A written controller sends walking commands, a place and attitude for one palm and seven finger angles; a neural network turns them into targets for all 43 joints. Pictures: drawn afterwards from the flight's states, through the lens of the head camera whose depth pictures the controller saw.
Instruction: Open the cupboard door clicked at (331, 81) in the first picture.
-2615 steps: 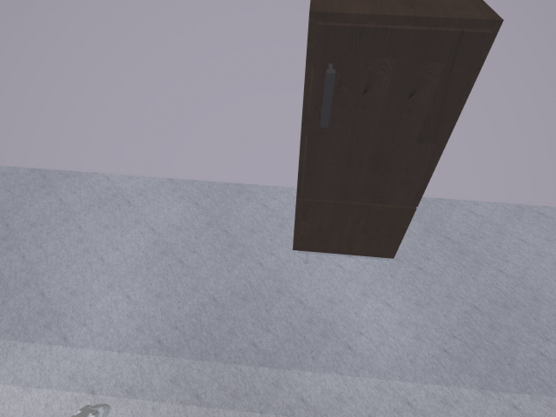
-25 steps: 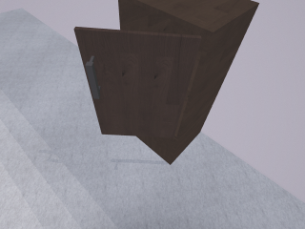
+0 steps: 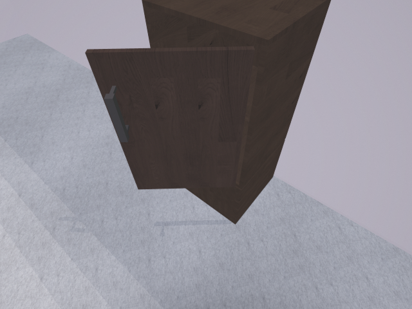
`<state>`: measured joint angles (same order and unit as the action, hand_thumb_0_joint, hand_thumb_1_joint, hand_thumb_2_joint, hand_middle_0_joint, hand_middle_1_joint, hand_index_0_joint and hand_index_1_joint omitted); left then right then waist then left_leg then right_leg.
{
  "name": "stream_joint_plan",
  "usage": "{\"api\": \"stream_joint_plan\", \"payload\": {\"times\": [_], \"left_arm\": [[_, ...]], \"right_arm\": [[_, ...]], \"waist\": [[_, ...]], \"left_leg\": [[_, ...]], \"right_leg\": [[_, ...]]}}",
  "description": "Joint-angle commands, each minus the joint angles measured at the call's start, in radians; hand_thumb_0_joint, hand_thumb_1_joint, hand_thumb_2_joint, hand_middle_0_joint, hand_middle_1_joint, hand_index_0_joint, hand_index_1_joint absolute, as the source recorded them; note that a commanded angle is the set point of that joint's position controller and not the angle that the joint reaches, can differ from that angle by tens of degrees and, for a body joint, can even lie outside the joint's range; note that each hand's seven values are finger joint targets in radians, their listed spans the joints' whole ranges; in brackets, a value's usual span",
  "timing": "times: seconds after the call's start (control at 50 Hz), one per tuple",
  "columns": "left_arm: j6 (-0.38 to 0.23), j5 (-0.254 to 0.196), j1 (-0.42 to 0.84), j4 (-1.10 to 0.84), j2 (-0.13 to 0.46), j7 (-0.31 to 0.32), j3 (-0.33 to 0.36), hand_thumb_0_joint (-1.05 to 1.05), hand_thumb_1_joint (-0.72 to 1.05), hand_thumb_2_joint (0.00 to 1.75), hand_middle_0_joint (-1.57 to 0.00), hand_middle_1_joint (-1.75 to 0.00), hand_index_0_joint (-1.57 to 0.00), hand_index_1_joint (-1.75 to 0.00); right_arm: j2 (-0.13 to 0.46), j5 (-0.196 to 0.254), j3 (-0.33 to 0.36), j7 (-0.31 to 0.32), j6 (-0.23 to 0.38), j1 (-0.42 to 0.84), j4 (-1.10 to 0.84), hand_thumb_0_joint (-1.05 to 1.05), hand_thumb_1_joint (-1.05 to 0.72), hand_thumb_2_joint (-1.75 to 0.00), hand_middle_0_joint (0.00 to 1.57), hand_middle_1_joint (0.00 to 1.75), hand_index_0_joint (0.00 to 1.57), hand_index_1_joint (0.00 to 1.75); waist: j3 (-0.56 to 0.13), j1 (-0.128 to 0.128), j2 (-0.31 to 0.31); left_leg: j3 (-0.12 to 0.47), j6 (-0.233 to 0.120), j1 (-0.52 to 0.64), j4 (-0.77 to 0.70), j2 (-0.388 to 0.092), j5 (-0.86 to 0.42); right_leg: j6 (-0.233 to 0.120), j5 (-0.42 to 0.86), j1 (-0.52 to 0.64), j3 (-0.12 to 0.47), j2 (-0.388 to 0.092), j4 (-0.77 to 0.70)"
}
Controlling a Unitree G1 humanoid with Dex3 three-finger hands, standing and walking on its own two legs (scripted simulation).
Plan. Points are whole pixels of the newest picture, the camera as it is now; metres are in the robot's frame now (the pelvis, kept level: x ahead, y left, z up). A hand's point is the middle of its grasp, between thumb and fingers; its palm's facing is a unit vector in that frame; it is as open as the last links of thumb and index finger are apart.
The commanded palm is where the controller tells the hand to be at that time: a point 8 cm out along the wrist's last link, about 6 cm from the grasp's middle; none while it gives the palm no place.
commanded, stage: look again from close up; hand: left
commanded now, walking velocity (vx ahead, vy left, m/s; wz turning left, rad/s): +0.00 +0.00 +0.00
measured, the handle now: (119, 114) +0.59 +0.28 +0.02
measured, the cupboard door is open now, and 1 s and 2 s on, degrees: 41 41 41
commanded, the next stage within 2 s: shuffle to correct the standing spot in 0.34 s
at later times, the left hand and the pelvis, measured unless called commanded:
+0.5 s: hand out of the picture +0.01 +0.13 -0.16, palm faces +0.00 -0.98 -0.22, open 7.3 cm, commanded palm none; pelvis +0.00 -0.05 +0.00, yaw -1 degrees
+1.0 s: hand out of the picture +0.09 +0.17 -0.17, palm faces +0.08 -0.97 -0.24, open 7.4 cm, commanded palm none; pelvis +0.05 -0.02 -0.01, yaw +2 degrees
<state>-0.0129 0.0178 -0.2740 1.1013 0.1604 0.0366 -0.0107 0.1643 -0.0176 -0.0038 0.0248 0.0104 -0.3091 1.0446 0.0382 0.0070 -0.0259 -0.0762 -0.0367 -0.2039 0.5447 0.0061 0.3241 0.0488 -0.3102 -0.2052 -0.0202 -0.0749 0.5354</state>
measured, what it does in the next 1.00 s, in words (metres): steps on the spot: right foot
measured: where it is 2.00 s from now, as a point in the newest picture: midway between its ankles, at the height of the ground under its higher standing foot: outside the picture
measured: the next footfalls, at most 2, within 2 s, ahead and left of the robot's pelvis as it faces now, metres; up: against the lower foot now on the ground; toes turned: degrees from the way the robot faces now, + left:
right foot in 1.00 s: +0.11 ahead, -0.11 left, +0.00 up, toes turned -5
left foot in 1.36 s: +0.18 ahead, +0.18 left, +0.00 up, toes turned +8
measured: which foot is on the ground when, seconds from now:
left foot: down 0.00-1.00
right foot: down 0.00-0.72, up 0.74-0.98, down 1.00-1.00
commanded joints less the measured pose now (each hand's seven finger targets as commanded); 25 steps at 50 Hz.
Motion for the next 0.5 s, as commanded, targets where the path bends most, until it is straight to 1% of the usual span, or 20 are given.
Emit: {"api": "stream_joint_plan", "payload": {"times": [0.0, 0.04, 0.08, 0.14, 0.16, 0.2, 0.22, 0.24, 0.26, 0.28, 0.36, 0.4, 0.42, 0.44, 0.48], "left_arm": [[-0.007, -0.004, -0.046, -0.042, 0.098, 0.001, 0.014, 0.00, 0.90, 0.90, -0.20, -0.30, -0.20, -0.30], [-0.007, -0.005, -0.042, -0.043, 0.102, 0.001, 0.015, 0.00, 0.90, 0.90, -0.20, -0.30, -0.20, -0.30], [-0.008, -0.004, -0.043, -0.043, 0.106, -0.001, 0.016, 0.00, 0.90, 0.90, -0.20, -0.30, -0.20, -0.30], [-0.010, -0.006, -0.046, -0.041, 0.113, -0.001, 0.018, 0.00, 0.90, 0.90, -0.20, -0.30, -0.20, -0.30], [-0.010, -0.006, -0.045, -0.042, 0.114, -0.001, 0.018, 0.00, 0.90, 0.90, -0.20, -0.30, -0.20, -0.30], [-0.011, -0.005, -0.045, -0.042, 0.119, -0.002, 0.020, 0.00, 0.90, 0.90, -0.20, -0.30, -0.20, -0.30], [-0.012, -0.005, -0.045, -0.042, 0.116, -0.001, 0.021, 0.00, 0.90, 0.90, -0.20, -0.30, -0.20, -0.30], [-0.013, -0.005, -0.046, -0.041, 0.118, -0.002, 0.020, 0.00, 0.90, 0.90, -0.20, -0.30, -0.20, -0.30], [-0.014, -0.006, -0.044, -0.039, 0.118, -0.002, 0.021, 0.00, 0.90, 0.90, -0.20, -0.30, -0.20, -0.30], [-0.014, -0.004, -0.046, -0.040, 0.117, -0.002, 0.021, 0.00, 0.90, 0.90, -0.20, -0.30, -0.20, -0.30], [-0.016, -0.006, -0.044, -0.031, 0.118, -0.003, 0.025, 0.00, 0.90, 0.90, -0.20, -0.30, -0.20, -0.30], [-0.018, -0.005, -0.045, -0.030, 0.117, -0.003, 0.025, 0.00, 0.90, 0.90, -0.20, -0.30, -0.20, -0.30], [-0.017, -0.006, -0.045, -0.028, 0.117, -0.003, 0.026, 0.00, 0.90, 0.90, -0.20, -0.30, -0.20, -0.30], [-0.018, -0.004, -0.046, -0.028, 0.121, -0.004, 0.029, 0.00, 0.90, 0.90, -0.20, -0.30, -0.20, -0.30], [-0.013, 0.000, -0.058, -0.036, 0.140, -0.005, 0.042, 0.00, 0.90, 0.90, -0.20, -0.30, -0.20, -0.30]], "right_arm": [[0.108, 0.005, 0.017, 0.000, 0.024, -0.028, -0.057, 0.00, -0.90, -0.90, 0.20, 0.30, 0.20, 0.30], [0.103, 0.006, 0.016, -0.001, 0.020, -0.030, -0.049, 0.00, -0.90, -0.90, 0.20, 0.30, 0.20, 0.30], [0.096, 0.004, 0.014, -0.002, 0.019, -0.029, -0.037, 0.00, -0.90, -0.90, 0.20, 0.30, 0.20, 0.30], [0.096, 0.004, 0.012, -0.003, 0.019, -0.029, -0.022, 0.00, -0.90, -0.90, 0.20, 0.30, 0.20, 0.30], [0.095, 0.004, 0.012, -0.003, 0.018, -0.029, -0.019, 0.00, -0.90, -0.90, 0.20, 0.30, 0.20, 0.30], [0.092, 0.004, 0.011, -0.003, 0.017, -0.027, -0.010, 0.00, -0.90, -0.90, 0.20, 0.30, 0.20, 0.30], [0.088, 0.003, 0.011, -0.003, 0.016, -0.026, -0.006, 0.00, -0.90, -0.90, 0.20, 0.30, 0.20, 0.30], [0.089, 0.003, 0.011, -0.003, 0.016, -0.024, -0.003, 0.00, -0.90, -0.90, 0.20, 0.30, 0.20, 0.30], [0.088, 0.003, 0.010, -0.002, 0.016, -0.025, 0.001, 0.00, -0.90, -0.90, 0.20, 0.30, 0.20, 0.30], [0.086, 0.004, 0.011, -0.002, 0.015, -0.022, 0.005, 0.00, -0.90, -0.90, 0.20, 0.30, 0.20, 0.30], [0.082, 0.004, 0.010, 0.001, 0.017, -0.021, 0.020, 0.00, -0.90, -0.90, 0.20, 0.30, 0.20, 0.30], [0.082, 0.005, 0.012, 0.002, 0.016, -0.017, 0.023, 0.00, -0.90, -0.90, 0.20, 0.30, 0.20, 0.30], [0.081, 0.004, 0.011, 0.003, 0.016, -0.021, 0.027, 0.00, -0.90, -0.90, 0.20, 0.30, 0.20, 0.30], [0.081, 0.003, 0.011, 0.002, 0.015, -0.025, 0.029, 0.00, -0.90, -0.90, 0.20, 0.30, 0.20, 0.30], [0.083, 0.002, 0.015, -0.002, 0.007, -0.012, 0.018, 0.00, -0.90, -0.90, 0.20, 0.30, 0.20, 0.30]], "waist": [[0.031, -0.009, 0.019], [0.056, -0.006, 0.053], [0.064, -0.007, 0.061], [0.044, -0.007, 0.069], [0.042, -0.006, 0.082], [0.044, -0.006, 0.069], [0.045, -0.006, 0.083], [0.038, -0.006, 0.072], [0.035, -0.004, 0.074], [0.042, -0.006, 0.072], [0.013, -0.006, 0.044], [0.015, -0.006, 0.061], [0.007, -0.005, 0.046], [0.005, -0.009, 0.048], [0.024, -0.020, 0.057]], "left_leg": [[0.108, -0.010, -0.027, -0.149, -0.113, -0.222], [0.105, -0.007, -0.038, -0.167, -0.107, -0.162], [0.095, -0.005, -0.032, -0.172, -0.102, -0.145], [0.081, 0.001, -0.011, -0.165, -0.097, -0.145], [0.076, 0.003, -0.006, -0.166, -0.097, -0.140], [0.071, 0.005, -0.007, -0.161, -0.094, -0.139], [0.067, 0.006, -0.004, -0.159, -0.094, -0.142], [0.063, 0.009, 0.003, -0.157, -0.093, -0.147], [0.062, 0.010, 0.011, -0.154, -0.094, -0.157], [0.059, 0.012, 0.011, -0.154, -0.095, -0.148], [0.052, 0.018, 0.024, -0.151, -0.099, -0.189], [0.052, 0.021, 0.026, -0.143, -0.099, -0.192], [0.048, 0.023, 0.027, -0.146, -0.101, -0.192], [0.045, 0.023, 0.018, -0.136, -0.093, -0.167], [0.027, 0.024, -0.023, -0.088, -0.070, -0.085]], "right_leg": [[-0.072, 0.120, -0.020, 0.021, -0.019, -0.065], [-0.072, 0.105, -0.032, 0.035, -0.020, -0.081], [-0.073, 0.106, -0.037, 0.040, -0.023, -0.091], [-0.074, 0.122, -0.036, 0.056, -0.031, -0.104], [-0.075, 0.120, -0.040, 0.060, -0.031, -0.109], [-0.076, 0.119, -0.040, 0.064, -0.033, -0.116], [-0.078, 0.127, -0.043, 0.066, -0.035, -0.120], [-0.078, 0.135, -0.043, 0.072, -0.037, -0.125], [-0.079, 0.156, -0.041, 0.072, -0.036, -0.124], [-0.080, 0.145, -0.048, 0.072, -0.035, -0.128], [-0.083, 0.215, -0.020, 0.074, -0.038, -0.125], [-0.084, 0.234, -0.017, 0.074, -0.038, -0.130], [-0.085, 0.232, -0.012, 0.073, -0.040, -0.132], [-0.088, 0.203, 0.002, 0.073, -0.045, -0.130], [-0.104, 0.105, 0.002, 0.103, -0.066, -0.142]]}}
